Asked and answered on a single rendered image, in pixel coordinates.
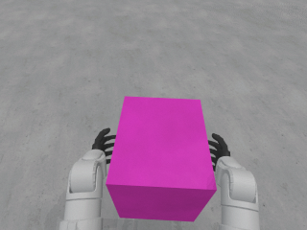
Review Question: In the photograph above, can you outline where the robot left forearm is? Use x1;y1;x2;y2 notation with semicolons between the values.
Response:
59;149;107;230

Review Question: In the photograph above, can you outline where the carton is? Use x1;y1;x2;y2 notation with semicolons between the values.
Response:
106;96;217;222

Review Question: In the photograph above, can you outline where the robot right forearm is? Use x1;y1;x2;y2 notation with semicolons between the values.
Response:
215;156;260;230

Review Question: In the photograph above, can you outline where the robot right hand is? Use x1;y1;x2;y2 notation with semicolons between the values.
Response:
207;133;230;172

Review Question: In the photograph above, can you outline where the robot left hand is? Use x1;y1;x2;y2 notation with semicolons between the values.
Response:
92;127;116;164

